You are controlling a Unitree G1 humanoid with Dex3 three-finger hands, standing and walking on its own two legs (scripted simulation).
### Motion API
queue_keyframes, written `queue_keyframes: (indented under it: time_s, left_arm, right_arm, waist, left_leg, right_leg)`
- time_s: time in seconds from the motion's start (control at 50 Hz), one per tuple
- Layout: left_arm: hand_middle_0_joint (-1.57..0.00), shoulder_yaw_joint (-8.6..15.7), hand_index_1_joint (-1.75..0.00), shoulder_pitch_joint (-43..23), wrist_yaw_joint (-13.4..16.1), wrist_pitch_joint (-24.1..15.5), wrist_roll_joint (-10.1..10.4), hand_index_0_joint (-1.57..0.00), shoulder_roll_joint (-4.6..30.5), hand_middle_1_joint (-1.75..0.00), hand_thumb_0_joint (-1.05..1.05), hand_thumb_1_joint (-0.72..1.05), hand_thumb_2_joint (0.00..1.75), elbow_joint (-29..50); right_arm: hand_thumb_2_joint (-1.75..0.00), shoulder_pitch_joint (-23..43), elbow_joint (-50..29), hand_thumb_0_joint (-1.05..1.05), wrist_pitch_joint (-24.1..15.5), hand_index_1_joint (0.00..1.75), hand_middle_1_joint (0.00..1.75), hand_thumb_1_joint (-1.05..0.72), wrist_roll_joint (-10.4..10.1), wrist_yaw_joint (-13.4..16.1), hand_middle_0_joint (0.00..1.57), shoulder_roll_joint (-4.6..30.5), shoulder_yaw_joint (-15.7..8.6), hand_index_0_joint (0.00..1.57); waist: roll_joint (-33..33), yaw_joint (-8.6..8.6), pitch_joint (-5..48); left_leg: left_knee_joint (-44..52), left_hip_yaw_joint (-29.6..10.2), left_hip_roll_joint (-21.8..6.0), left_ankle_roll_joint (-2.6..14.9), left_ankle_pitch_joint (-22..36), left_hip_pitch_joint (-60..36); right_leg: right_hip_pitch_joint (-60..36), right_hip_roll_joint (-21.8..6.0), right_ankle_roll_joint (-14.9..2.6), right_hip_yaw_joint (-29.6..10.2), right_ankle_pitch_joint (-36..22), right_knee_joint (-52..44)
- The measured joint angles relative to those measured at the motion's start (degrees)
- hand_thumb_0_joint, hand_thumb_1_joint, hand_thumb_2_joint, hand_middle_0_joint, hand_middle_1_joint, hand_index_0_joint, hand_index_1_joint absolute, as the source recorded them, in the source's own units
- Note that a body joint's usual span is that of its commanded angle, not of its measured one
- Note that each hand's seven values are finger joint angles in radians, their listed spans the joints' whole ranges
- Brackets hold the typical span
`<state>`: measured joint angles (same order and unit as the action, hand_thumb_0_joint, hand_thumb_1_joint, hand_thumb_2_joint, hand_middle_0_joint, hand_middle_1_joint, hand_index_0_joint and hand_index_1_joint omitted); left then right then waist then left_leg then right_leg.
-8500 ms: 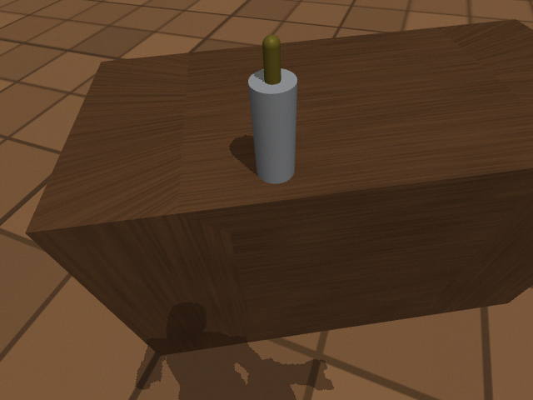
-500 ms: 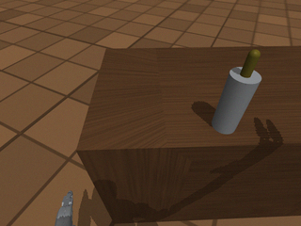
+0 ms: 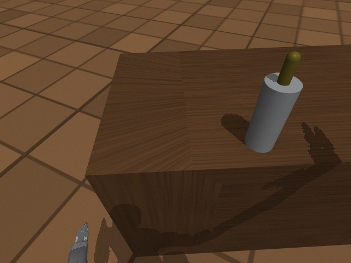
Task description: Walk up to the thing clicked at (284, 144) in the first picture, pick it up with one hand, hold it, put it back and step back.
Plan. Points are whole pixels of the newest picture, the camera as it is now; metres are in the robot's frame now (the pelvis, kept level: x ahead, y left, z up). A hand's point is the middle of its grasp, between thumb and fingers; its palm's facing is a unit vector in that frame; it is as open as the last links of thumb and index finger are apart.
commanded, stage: go down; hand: right
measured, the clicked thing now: (273, 105) +0.41 -0.21 +0.15
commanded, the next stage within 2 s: approach in 1.92 s
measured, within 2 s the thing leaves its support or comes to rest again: neither
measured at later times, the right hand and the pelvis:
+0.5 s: hand out of the picture +0.33 -0.38 +0.21, palm faces +0.22 +0.97 -0.10, open 17.4 cm; pelvis +0.00 +0.00 +0.00, yaw +0 degrees
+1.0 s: hand out of the picture +0.35 -0.39 +0.20, palm faces +0.20 +0.98 -0.03, open 17.5 cm; pelvis +0.01 +0.00 +0.00, yaw +1 degrees
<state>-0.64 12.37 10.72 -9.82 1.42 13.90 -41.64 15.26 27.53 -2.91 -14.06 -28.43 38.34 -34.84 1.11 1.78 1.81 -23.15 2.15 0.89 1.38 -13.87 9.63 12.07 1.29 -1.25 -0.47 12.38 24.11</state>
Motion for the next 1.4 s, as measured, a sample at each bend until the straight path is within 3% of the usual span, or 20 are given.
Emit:
queue_keyframes:
  time_s: [0.12,0.2,0.26,0.38,0.56,0.74,1.4]
  left_arm:
    - [-0.06,-0.52,-0.06,0.71,0.84,-0.89,-0.13,-0.06,0.0,-0.06,-0.02,-0.55,0.07,1.97]
    - [-0.06,-1.75,-0.06,1.17,1.29,-1.55,-0.19,-0.06,0.85,-0.06,-0.02,-0.55,0.07,2.78]
    - [-0.06,-2.43,-0.06,1.49,1.29,-1.63,-0.37,-0.06,1.24,-0.05,-0.01,-0.55,0.07,2.43]
    - [-0.06,-1.99,-0.06,1.94,1.68,-1.93,-0.64,-0.06,1.27,-0.06,-0.02,-0.55,0.07,2.25]
    - [-0.05,-3.34,-0.06,0.06,2.57,-2.53,-0.6,-0.05,1.4,-0.06,-0.02,-0.56,0.08,1.54]
    - [-0.05,-2.11,-0.06,1.64,2.45,-2.67,-0.41,-0.06,1.62,-0.06,-0.01,-0.56,0.08,2.99]
    - [-0.05,-4.07,-0.06,0.86,3.34,-1.69,-0.05,-0.05,1.73,-0.06,-0.02,-0.55,0.07,3.46]
  right_arm:
    - [-0.06,6.16,7.47,-0.01,0.13,0.05,0.05,0.47,-0.8,-1.47,0.06,2.92,-1.72,0.06]
    - [-0.06,8.65,12.53,-0.01,0.87,0.04,0.05,0.48,-0.31,-2.57,0.06,5.52,-1.19,0.06]
    - [-0.05,9.18,14.23,-0.01,1.43,0.04,0.05,0.49,0.15,-3.6,0.06,5.96,-0.66,0.05]
    - [-0.05,10.9,16.05,-0.01,1.22,0.04,0.04,0.51,0.55,-4.13,0.06,5.88,-1.8,0.05]
    - [-0.05,13.88,20.37,-0.01,1.97,0.04,0.04,0.53,0.53,-5.65,0.06,9.44,-0.7,0.05]
    - [-0.05,14.93,23.09,-0.01,3.31,0.04,0.04,0.53,0.13,-6.96,0.06,10.07,-1.41,0.05]
    - [-0.05,20.98,28.37,-0.01,7.19,0.05,0.05,0.54,0.46,-8.28,0.06,13.54,-0.83,0.05]
  waist:
    - [0.46,-0.96,-0.06]
    - [0.16,-1.43,0.37]
    - [0.08,-1.44,0.56]
    - [-0.21,-1.5,0.78]
    - [-0.39,-2.04,1.65]
    - [0.06,-2.22,1.94]
    - [-0.3,-3.12,2.62]
  left_leg:
    - [-0.59,-0.1,0.13,-0.01,0.14,1.43]
    - [-0.78,-0.35,0.35,0.09,0.27,2.39]
    - [-0.92,-0.39,0.44,0.11,0.32,3.11]
    - [-1.29,-0.23,0.48,0.14,0.08,3.8]
    - [-1.47,-0.13,0.63,0.12,-0.25,4.53]
    - [-1.81,-0.14,0.44,-0.11,-0.68,5.04]
    - [-2.4,-0.42,0.8,-0.38,-0.69,7.4]
  right_leg:
    - [1.45,-0.15,-0.04,0.12,-0.02,0.75]
    - [2.32,-0.38,0.02,0.37,-0.02,0.96]
    - [3.08,-0.47,0.04,0.42,0.04,1.25]
    - [3.96,-0.51,0.04,0.26,0.38,1.91]
    - [5.03,-0.65,0.03,0.15,1.08,2.81]
    - [5.65,-0.45,-0.22,0.16,1.57,3.31]
    - [8.63,-0.82,-0.51,0.43,2.58,5.53]
